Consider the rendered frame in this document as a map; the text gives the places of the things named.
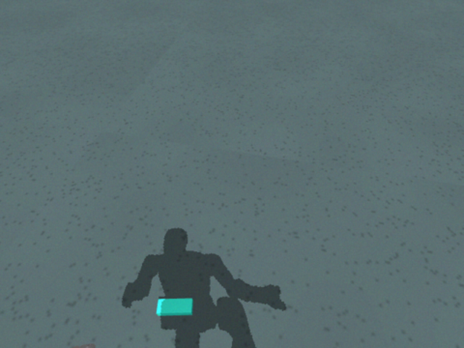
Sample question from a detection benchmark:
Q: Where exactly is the small box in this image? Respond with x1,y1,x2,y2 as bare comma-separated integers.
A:
157,298,194,316

